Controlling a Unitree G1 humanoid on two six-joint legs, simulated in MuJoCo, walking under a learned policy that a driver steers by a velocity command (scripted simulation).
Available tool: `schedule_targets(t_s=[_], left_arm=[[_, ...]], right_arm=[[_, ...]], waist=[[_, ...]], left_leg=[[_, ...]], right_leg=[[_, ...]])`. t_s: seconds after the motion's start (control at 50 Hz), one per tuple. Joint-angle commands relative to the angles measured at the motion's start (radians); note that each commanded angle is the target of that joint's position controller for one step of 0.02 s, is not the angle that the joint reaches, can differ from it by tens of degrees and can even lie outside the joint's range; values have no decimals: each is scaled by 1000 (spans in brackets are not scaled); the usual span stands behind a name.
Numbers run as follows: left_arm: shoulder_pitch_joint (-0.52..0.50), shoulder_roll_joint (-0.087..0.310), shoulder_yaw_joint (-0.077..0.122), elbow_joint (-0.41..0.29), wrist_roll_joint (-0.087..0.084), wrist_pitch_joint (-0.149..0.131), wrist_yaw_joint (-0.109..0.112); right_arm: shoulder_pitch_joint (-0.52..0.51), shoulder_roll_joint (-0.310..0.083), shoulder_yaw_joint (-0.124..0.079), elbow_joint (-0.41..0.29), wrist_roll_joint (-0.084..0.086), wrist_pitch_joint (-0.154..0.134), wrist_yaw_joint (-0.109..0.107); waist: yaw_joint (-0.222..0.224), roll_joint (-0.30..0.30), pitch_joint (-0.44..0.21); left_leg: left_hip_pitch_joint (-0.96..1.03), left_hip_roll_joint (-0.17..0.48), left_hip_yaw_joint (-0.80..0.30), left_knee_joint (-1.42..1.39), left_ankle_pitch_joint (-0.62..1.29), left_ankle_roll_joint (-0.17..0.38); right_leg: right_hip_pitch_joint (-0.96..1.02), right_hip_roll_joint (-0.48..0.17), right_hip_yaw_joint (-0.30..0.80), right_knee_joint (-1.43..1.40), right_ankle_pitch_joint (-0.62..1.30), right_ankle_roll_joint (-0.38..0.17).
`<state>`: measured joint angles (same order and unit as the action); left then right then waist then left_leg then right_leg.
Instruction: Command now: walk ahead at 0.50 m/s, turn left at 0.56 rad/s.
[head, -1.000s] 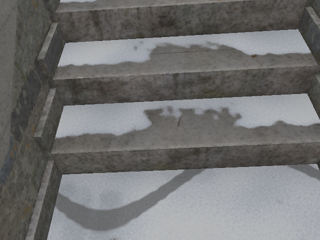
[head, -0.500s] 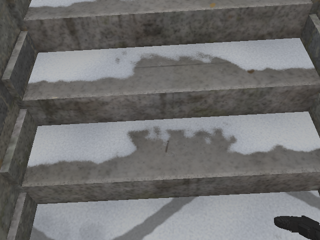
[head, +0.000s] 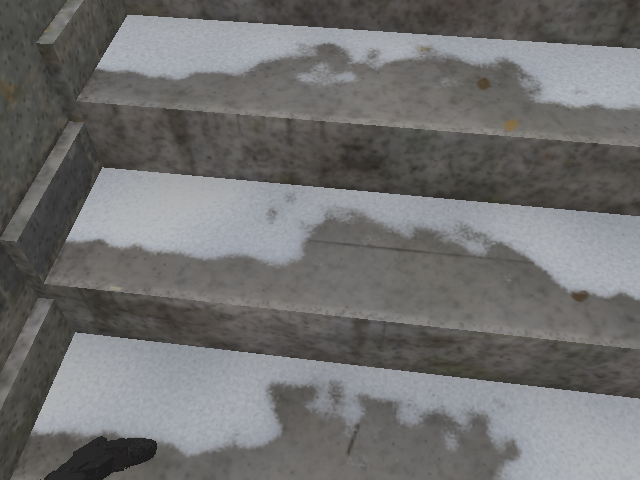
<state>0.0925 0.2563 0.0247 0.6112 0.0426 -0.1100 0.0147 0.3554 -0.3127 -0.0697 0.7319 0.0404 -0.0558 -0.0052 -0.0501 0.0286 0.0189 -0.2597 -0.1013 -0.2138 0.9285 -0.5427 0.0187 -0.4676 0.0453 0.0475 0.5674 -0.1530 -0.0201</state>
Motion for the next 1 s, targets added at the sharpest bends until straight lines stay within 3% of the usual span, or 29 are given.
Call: schedule_targets(t_s=[0.02,0.06,0.14,0.3,0.38,0.42,0.44,0.46,0.48,0.5,0.52,0.54,0.56,0.6,0.64,0.66,0.68,0.7,0.72,0.76,0.78,0.8,0.82,0.84,0.86,0.88,0.9,0.94,1.0], left_arm=[[260,149,63,-22,-11,15,12],[201,90,37,-14,-1,18,10],[212,100,42,39,-6,14,13],[291,110,52,135,-26,46,46],[401,122,54,217,-33,54,50],[365,170,65,222,-38,70,55],[334,175,49,214,-16,77,43],[392,221,58,237,-29,75,35],[331,252,63,219,-38,71,22],[229,249,66,182,-65,60,24],[97,95,19,128,-46,42,8],[183,-83,-17,150,-14,-3,-9],[313,23,9,206,-59,-35,-30],[136,-1,4,144,-97,7,-14],[3,-81,-26,56,-113,83,-5],[-52,-118,-52,-36,-90,101,-8],[-52,-128,-80,-122,-77,110,-5],[-53,-107,-85,-193,-63,103,-3],[29,-63,-80,-179,-39,114,9],[215,56,-32,-57,-23,162,39],[342,42,-27,-54,8,182,47],[454,81,-8,-35,31,197,54],[427,126,13,-37,12,194,38],[396,167,33,-25,-13,185,27],[274,293,65,-33,-11,182,39],[184,271,31,-96,31,159,31],[141,203,10,-112,21,138,17],[98,166,23,-34,-40,131,19],[74,99,10,-32,-63,114,19]], right_arm=[[-13,-137,-6,-124,16,-11,-3],[-114,-110,-2,-149,-22,3,-13],[-97,-32,15,-171,-30,26,-3],[-262,34,47,-279,-28,68,-9],[-434,124,84,-350,-20,17,13],[-415,77,86,-356,-35,-24,47],[-349,58,76,-341,-50,-46,56],[-326,55,68,-337,-44,-55,48],[-173,-49,16,-287,-49,-60,39],[-60,-67,1,-206,-82,-39,14],[67,-77,12,-119,-121,-9,8],[195,-173,12,-99,-190,5,-22],[338,-204,-24,-35,-168,34,-8],[306,-193,-37,68,-85,69,2],[88,-8,24,75,-55,85,-19],[-19,38,50,71,-60,83,-31],[-168,-26,48,55,-68,92,-28],[-338,-32,63,15,-86,101,-40],[-419,-130,42,-32,-78,98,-65],[-363,-232,24,-64,-128,50,-90],[-414,-314,-4,-68,-85,31,-63],[-408,-301,-11,-71,-23,39,-45],[-386,-259,-11,-72,8,57,-34],[-364,-172,10,-77,-5,70,-33],[-293,-77,34,-108,-76,79,-19],[-150,-70,34,-70,-81,62,1],[-111,-62,27,-69,-69,67,9],[-148,35,64,-138,-102,63,-10],[-141,5,57,-177,-85,50,-48]], waist=[[144,-172,-209],[115,-133,-57],[65,-112,-23],[111,-112,52],[158,-142,141],[120,-46,58],[68,1,-11],[58,-127,-101],[-22,-121,-167],[-73,-192,-180],[-108,16,-134],[-86,281,-303],[-140,127,-555],[-115,115,-356],[-4,191,-113],[68,152,-21],[187,154,34],[277,180,52],[328,154,17],[320,97,-209],[377,228,-245],[381,227,-354],[341,169,-336],[302,-5,-277],[178,-435,-129],[133,-336,-195],[90,-181,-134],[-7,-15,40],[-11,-18,28]], left_leg=[[-565,108,46,505,76,-44],[-550,150,91,487,207,-54],[-560,152,108,550,255,-88],[-790,209,177,635,260,-98],[-1027,246,176,583,92,-52],[-810,215,336,313,97,-25],[-526,157,383,118,252,0],[-215,110,379,-133,307,-18],[21,108,310,-460,627,-5],[232,130,257,-773,832,-6],[637,317,68,-698,1413,63],[845,552,2,-219,2509,131],[897,672,-36,-262,2382,285],[806,555,21,-406,1616,275],[478,516,151,-544,1188,167],[259,500,216,-582,1241,124],[49,445,329,-643,1113,80],[-176,398,449,-721,1164,40],[-322,292,561,-756,1309,29],[-155,349,530,-711,2176,97],[19,449,497,-627,2339,107],[222,474,448,-468,2452,119],[289,449,414,-279,2250,109],[147,341,380,4,1484,75],[-299,39,322,560,230,-28],[-457,-49,100,1081,26,-56],[-488,-42,72,1213,14,-60],[-606,15,91,1126,112,-52],[-583,40,149,1028,214,-56]], right_leg=[[657,-446,600,-229,-256,-230],[451,-334,367,-278,-76,-171],[328,-323,157,-297,276,-179],[460,-355,-36,-361,85,-142],[677,-426,-26,-351,414,-118],[630,-329,-114,-306,667,-101],[591,-262,-148,-173,1090,-71],[522,-286,-57,-102,1208,-90],[542,-264,-48,75,1243,-42],[468,-213,-28,237,998,-7],[-62,-49,-34,697,-319,49],[-392,19,176,1194,-636,44],[-485,40,242,1388,-533,61],[-756,14,60,1591,-476,85],[-822,-2,-13,1785,-528,86],[-790,8,21,1841,-463,52],[-708,-33,14,1640,-408,36],[-520,-82,10,1348,-373,40],[-257,-26,-115,1005,-347,47],[55,124,-262,1061,-296,60],[29,18,-143,902,-387,51],[50,31,-96,835,-400,3],[16,24,-33,604,-333,-66],[106,43,89,218,-118,-150],[145,-34,534,-48,427,-299],[81,-235,890,-185,455,-402],[-43,-239,867,-189,255,-343],[-114,-103,568,-135,-76,-166],[-123,-24,381,-96,17,-119]])
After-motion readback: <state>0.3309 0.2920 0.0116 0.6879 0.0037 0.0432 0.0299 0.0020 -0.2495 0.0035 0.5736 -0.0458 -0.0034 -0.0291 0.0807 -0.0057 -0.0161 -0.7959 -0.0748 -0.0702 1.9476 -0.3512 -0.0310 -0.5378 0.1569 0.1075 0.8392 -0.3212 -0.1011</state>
